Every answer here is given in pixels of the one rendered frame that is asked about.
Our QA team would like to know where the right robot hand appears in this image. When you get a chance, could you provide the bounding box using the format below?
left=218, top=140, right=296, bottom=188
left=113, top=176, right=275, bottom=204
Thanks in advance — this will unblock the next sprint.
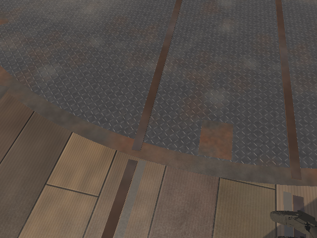
left=269, top=210, right=317, bottom=238

